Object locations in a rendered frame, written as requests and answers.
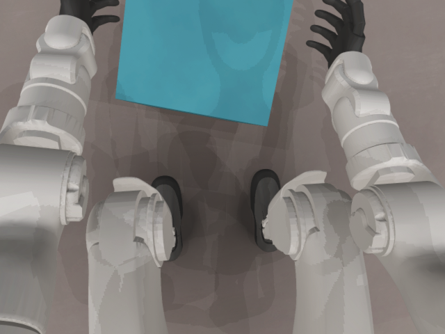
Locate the robot right upper arm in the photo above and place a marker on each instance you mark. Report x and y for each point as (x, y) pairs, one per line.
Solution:
(403, 225)

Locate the left robot foot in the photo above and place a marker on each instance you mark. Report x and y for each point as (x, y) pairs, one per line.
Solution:
(168, 187)

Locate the robot left upper arm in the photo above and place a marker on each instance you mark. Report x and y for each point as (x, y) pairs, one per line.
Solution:
(41, 191)

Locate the robot left hand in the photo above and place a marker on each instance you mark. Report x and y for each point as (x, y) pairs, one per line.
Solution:
(85, 9)

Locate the robot left thigh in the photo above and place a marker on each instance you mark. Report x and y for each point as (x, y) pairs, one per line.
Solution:
(124, 285)

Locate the carton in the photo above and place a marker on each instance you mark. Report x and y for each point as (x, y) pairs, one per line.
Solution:
(213, 58)

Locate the robot right hand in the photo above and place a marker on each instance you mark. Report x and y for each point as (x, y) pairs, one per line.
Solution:
(350, 29)

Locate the right robot forearm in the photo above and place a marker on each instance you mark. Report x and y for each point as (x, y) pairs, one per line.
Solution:
(369, 134)

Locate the left robot forearm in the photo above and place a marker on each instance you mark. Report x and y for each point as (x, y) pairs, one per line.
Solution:
(54, 98)

